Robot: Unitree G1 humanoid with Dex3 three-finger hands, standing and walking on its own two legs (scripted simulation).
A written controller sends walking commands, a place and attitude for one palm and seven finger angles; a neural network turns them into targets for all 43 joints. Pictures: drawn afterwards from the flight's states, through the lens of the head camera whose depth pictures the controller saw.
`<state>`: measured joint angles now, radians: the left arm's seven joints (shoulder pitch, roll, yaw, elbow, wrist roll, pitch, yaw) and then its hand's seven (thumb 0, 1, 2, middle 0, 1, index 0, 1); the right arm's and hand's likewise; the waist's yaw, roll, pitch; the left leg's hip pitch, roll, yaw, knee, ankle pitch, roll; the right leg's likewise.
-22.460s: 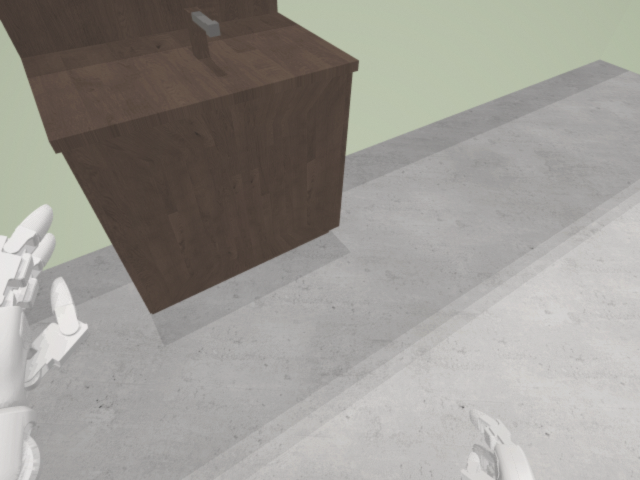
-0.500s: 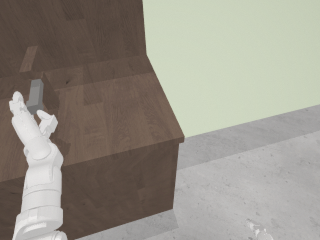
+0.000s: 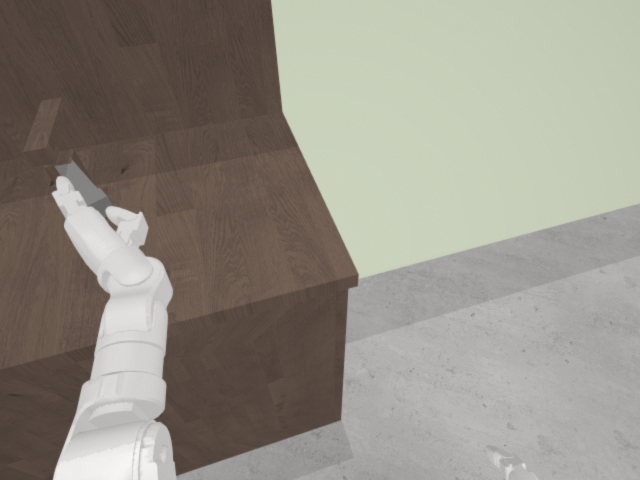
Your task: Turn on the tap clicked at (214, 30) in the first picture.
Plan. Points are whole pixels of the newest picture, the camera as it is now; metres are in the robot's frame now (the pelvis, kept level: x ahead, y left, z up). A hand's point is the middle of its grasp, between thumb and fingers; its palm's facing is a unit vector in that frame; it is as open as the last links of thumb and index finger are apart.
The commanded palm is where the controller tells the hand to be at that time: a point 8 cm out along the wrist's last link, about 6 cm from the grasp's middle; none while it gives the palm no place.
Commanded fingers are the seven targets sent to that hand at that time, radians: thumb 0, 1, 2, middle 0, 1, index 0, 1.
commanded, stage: push the lever round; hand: left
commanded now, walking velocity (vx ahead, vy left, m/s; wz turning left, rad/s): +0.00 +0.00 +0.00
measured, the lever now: (97, 204) +0.42 +0.32 +0.14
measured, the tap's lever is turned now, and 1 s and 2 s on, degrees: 27 47 61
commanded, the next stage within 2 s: lift the hand up off the lever in 1.32 s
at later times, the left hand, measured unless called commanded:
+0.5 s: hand (157, 207) +0.42 +0.24 +0.13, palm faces +0.82 -0.57 -0.07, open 8.0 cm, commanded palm +0.37 +0.26 +0.12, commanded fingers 0.00 0.90 0.90 -0.15 -0.15 -0.15 -0.15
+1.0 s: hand (172, 193) +0.45 +0.23 +0.13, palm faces +0.85 -0.53 -0.09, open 8.1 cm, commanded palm +0.39 +0.25 +0.12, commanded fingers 0.00 0.90 0.90 -0.15 -0.15 -0.15 -0.15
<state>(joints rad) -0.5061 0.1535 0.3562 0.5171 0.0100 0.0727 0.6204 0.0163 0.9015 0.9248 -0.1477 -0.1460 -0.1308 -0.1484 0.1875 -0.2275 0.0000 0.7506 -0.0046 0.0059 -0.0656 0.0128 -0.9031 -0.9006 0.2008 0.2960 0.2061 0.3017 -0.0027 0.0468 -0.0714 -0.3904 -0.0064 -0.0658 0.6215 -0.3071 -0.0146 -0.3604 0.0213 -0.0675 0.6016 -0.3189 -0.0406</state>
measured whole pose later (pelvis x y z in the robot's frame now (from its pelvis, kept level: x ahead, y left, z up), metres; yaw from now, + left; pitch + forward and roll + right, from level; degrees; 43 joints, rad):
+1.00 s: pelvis +0.00 -0.01 -0.01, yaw +1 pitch +8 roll +0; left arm -0.79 0.13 0.44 0.83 0.10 0.03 0.86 0.02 0.90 0.90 -0.15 -0.15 -0.08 -0.13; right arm 0.24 -0.22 -0.03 0.80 -0.07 0.03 0.02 0.01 -0.90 -0.90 0.20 0.30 0.20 0.30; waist -0.05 0.05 -0.10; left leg -0.49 -0.01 -0.08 0.66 -0.32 -0.02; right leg -0.45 0.02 -0.08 0.65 -0.34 -0.05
